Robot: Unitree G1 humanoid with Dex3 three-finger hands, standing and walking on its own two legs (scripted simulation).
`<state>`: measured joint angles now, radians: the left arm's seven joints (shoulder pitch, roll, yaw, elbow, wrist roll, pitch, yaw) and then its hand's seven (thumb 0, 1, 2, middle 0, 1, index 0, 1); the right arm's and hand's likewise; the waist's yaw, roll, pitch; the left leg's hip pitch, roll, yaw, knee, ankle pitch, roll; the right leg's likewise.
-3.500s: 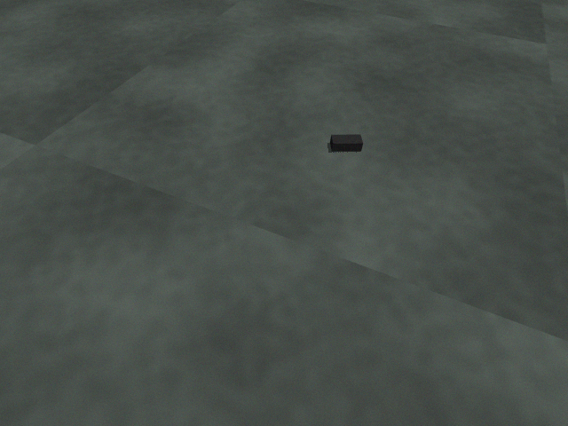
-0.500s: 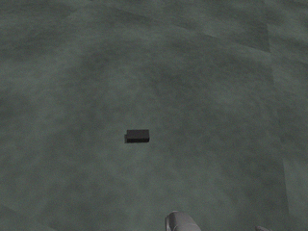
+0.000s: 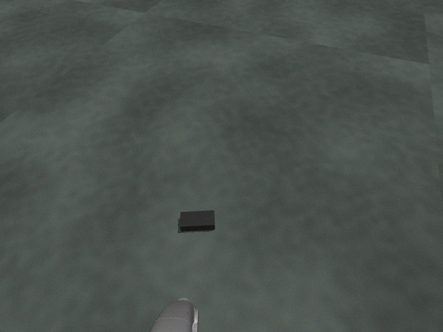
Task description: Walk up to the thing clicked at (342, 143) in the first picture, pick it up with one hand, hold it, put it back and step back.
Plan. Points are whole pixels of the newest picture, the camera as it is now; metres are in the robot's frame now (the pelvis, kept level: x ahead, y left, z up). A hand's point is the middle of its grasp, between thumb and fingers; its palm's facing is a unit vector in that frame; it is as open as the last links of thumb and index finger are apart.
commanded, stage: walk up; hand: left
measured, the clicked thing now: (197, 220) +0.67 +0.16 -0.74
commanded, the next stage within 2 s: none
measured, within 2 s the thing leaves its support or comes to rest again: neither
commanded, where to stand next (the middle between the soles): +0.31 -0.10 m, yaw +4 degrees
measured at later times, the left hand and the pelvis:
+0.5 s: hand (132, 296) +0.19 +0.21 -0.15, palm faces -0.02 -0.94 -0.34, open 7.4 cm; pelvis +0.13 -0.07 -0.01, yaw +1 degrees
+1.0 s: hand (158, 286) +0.22 +0.16 -0.15, palm faces +0.08 -0.90 -0.42, open 7.4 cm; pelvis +0.23 -0.12 -0.02, yaw +7 degrees
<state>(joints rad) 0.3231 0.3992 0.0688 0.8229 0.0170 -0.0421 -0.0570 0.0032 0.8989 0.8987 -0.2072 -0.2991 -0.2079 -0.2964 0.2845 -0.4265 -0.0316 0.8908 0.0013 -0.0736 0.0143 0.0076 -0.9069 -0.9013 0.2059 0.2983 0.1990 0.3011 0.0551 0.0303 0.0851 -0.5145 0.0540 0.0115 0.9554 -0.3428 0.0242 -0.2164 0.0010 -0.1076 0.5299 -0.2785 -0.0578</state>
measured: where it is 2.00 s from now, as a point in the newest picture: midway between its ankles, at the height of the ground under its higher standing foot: (253, 311)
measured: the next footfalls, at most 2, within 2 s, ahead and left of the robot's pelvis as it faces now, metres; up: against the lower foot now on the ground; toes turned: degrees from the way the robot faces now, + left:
left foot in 0.16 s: +0.19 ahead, +0.10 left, +0.00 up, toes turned +7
right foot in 0.56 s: +0.27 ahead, -0.26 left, +0.00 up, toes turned -2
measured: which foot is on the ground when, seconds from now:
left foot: up 0.00-0.14, down 0.16-0.56, up 0.58-0.98, down 1.00-1.00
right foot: down 0.00-0.18, up 0.20-0.54, down 0.56-1.00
